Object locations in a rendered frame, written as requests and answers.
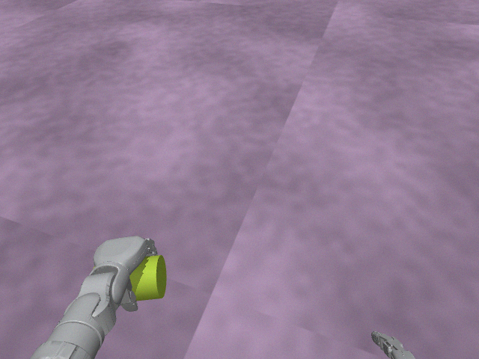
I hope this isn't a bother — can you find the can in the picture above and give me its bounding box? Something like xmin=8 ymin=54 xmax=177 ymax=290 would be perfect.
xmin=94 ymin=255 xmax=166 ymax=301

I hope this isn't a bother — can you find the left robot hand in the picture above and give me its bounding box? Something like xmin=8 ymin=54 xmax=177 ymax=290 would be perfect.
xmin=94 ymin=236 xmax=158 ymax=312

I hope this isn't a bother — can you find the left robot arm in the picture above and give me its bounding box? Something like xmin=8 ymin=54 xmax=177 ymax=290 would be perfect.
xmin=30 ymin=262 xmax=129 ymax=359

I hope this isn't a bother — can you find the right robot hand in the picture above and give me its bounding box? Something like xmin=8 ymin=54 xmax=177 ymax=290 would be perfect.
xmin=371 ymin=331 xmax=415 ymax=359

